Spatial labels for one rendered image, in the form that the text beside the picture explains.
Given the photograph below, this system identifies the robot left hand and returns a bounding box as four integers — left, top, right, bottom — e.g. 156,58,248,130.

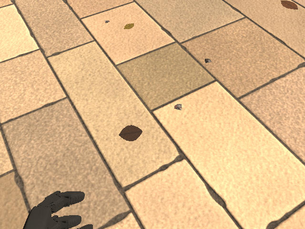
23,191,93,229

